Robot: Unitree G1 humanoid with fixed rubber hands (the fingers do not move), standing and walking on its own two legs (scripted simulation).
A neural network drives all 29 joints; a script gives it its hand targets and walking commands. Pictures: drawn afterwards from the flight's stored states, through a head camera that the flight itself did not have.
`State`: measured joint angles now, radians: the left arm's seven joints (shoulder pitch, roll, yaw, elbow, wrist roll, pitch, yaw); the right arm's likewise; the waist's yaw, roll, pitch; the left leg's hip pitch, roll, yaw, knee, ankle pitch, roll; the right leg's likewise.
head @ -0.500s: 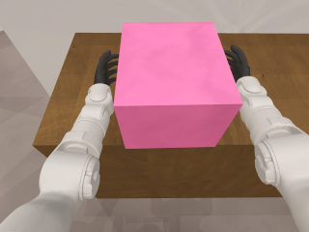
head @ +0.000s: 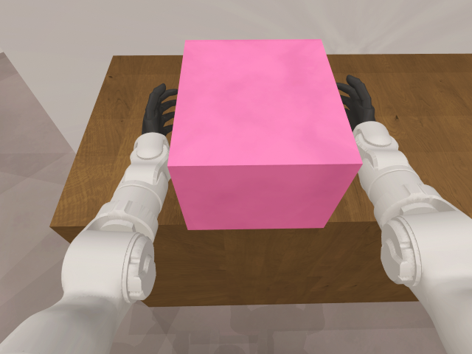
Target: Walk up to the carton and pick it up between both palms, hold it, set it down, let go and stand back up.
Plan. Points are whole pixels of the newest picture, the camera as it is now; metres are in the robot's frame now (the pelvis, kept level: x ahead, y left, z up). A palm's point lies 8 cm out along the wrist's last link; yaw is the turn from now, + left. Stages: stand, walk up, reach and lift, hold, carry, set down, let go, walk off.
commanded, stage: reach and lift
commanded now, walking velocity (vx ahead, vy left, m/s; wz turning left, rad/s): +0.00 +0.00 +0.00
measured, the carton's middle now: (254, 134) +0.49 +0.01 +0.07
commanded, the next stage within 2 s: none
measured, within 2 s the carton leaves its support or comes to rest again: leaves its support in 0.98 s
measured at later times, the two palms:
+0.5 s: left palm (155, 135) +0.45 +0.18 +0.10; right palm (366, 130) +0.46 -0.17 +0.12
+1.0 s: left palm (153, 140) +0.44 +0.18 +0.10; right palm (365, 132) +0.46 -0.16 +0.12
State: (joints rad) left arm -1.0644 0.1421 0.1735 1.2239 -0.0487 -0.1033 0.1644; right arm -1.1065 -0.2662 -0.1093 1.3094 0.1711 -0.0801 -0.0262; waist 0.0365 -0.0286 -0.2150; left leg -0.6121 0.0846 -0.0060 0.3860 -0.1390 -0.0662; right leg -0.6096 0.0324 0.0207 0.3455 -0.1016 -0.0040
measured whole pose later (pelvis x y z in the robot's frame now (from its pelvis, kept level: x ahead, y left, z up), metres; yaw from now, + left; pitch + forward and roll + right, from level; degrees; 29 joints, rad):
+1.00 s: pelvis +0.02 +0.01 +0.01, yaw -1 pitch +11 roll -1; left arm -0.79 -0.01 0.40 0.81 0.22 0.01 0.08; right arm -0.86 -0.11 -0.46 1.04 -0.28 -0.18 0.07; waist 0.02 -0.04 -0.10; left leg -0.32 0.08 0.03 0.29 -0.16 -0.05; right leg -0.33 0.02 0.00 0.28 -0.12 0.01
